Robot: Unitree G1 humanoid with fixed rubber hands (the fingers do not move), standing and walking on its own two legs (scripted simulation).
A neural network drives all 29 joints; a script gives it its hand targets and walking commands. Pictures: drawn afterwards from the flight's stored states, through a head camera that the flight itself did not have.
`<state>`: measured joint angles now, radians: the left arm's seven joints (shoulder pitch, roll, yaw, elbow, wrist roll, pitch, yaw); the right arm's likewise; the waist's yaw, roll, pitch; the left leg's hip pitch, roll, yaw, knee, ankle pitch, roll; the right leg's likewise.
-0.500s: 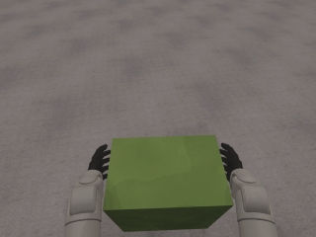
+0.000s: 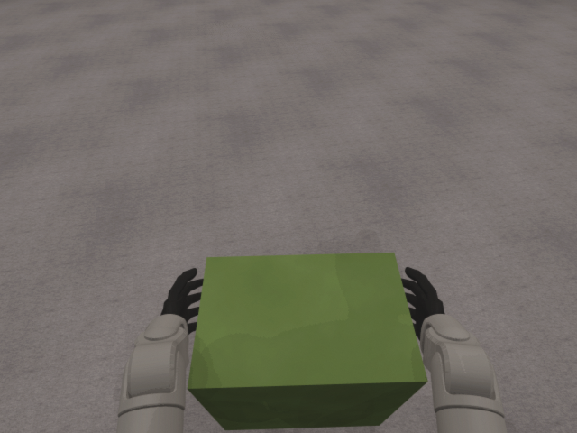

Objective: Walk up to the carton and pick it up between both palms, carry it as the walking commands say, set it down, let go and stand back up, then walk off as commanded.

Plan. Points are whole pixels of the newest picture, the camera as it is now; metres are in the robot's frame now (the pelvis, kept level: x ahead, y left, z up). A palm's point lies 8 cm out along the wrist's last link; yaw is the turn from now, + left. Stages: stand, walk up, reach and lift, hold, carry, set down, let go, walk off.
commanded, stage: hold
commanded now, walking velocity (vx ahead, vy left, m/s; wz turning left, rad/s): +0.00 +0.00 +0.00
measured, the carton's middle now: (301, 349) +0.26 +0.00 -0.03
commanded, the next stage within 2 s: carry in 0.84 s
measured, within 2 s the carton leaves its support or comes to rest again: neither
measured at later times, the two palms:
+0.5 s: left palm (174, 321) +0.27 +0.18 +0.04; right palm (426, 321) +0.27 -0.17 +0.04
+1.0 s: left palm (174, 312) +0.28 +0.18 +0.05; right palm (428, 311) +0.28 -0.17 +0.05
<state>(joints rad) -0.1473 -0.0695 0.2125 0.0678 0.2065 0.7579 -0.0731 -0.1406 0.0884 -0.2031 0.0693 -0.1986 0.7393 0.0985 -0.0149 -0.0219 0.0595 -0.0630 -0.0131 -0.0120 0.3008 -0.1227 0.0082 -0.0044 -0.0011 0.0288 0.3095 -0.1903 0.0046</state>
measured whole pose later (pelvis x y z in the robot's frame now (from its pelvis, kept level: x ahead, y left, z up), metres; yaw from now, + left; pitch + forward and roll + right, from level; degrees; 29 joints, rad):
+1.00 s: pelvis +0.00 +0.00 -0.02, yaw -1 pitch +1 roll +0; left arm -0.18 -0.05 0.20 -0.03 0.14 0.84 -0.05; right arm -0.15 0.08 -0.18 -0.05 -0.15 0.83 0.05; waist 0.02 -0.01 -0.10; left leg -0.36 0.00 0.00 0.58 -0.24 0.00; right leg -0.30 0.02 0.04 0.59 -0.31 0.00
